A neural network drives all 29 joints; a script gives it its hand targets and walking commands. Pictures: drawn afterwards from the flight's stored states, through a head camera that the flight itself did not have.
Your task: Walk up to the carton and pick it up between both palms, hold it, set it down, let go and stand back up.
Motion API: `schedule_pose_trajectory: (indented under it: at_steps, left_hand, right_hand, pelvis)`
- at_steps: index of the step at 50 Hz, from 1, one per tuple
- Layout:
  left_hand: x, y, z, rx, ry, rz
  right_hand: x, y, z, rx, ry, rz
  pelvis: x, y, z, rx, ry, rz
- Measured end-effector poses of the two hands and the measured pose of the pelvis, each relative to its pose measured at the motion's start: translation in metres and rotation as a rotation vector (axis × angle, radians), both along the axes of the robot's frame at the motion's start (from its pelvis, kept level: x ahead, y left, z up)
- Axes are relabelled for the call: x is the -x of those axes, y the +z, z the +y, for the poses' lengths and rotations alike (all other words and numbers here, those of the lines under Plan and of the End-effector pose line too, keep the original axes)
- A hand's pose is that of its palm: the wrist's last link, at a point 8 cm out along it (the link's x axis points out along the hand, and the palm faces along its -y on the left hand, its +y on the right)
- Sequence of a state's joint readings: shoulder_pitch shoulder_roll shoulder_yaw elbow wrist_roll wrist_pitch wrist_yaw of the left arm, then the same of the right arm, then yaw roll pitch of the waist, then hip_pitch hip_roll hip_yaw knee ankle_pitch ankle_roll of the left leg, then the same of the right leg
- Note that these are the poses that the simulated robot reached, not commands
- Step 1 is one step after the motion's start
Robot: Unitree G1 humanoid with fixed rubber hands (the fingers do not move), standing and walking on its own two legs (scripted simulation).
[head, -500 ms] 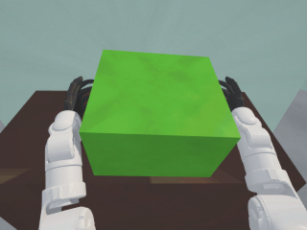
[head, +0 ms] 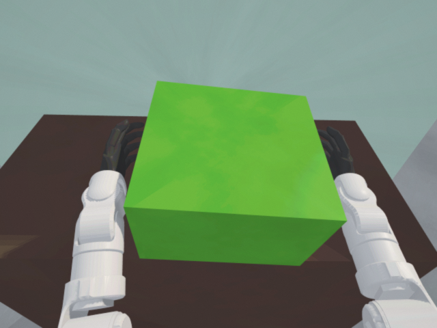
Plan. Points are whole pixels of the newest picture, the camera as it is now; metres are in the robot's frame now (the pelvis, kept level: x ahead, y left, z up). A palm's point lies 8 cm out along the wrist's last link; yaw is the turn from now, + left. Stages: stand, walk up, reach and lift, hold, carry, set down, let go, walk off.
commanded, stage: set down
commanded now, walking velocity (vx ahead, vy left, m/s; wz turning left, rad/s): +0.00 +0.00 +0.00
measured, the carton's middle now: (227, 172) +0.38 -0.01 +0.10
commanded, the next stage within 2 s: none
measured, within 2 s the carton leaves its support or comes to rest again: rests again in 1.60 s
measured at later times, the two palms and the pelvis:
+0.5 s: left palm (126, 171) +0.37 +0.18 +0.11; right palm (334, 177) +0.36 -0.22 +0.10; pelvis +0.00 +0.00 +0.00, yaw +0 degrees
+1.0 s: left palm (133, 177) +0.39 +0.18 +0.08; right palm (331, 181) +0.37 -0.22 +0.07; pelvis +0.00 +0.00 +0.00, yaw +0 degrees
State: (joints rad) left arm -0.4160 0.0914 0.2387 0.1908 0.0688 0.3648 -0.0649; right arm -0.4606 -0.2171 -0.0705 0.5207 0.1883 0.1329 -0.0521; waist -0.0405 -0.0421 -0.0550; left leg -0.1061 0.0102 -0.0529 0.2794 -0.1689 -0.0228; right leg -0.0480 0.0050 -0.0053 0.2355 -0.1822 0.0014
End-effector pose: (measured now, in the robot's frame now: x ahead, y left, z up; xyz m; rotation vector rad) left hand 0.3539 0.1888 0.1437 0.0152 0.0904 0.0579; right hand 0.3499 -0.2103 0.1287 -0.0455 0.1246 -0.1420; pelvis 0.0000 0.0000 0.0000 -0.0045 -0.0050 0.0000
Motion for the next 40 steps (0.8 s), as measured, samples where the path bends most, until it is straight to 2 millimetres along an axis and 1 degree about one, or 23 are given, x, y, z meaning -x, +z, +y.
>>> schedule_pose_trajectory:
  at_steps: [6,14,24,32,40]
  left_hand:
    - [-0.005,-0.003,0.001,0.002,0.001,0.022]
    - [-0.011,-0.016,0.001,0.004,-0.005,0.042]
    - [-0.019,-0.033,-0.005,-0.001,-0.012,0.073]
    - [-0.025,-0.043,-0.009,-0.005,-0.012,0.088]
    - [-0.030,-0.052,-0.009,-0.009,-0.009,0.106]
  right_hand:
    - [-0.006,-0.005,0.001,0.008,0.010,0.022]
    - [-0.010,-0.017,0.001,0.027,0.013,0.042]
    - [-0.011,-0.032,-0.006,0.036,0.003,0.071]
    - [-0.015,-0.039,-0.010,0.045,0.004,0.084]
    - [-0.021,-0.046,-0.010,0.049,0.015,0.101]
  pelvis:
    - [0.001,0.000,0.000,-0.002,-0.001,0.007]
    - [0.000,0.000,-0.001,-0.002,0.006,0.024]
    - [-0.001,0.000,-0.001,0.000,0.001,0.050]
    - [-0.002,0.000,-0.001,0.000,-0.006,0.076]
    - [-0.003,0.000,-0.002,0.000,-0.006,0.097]
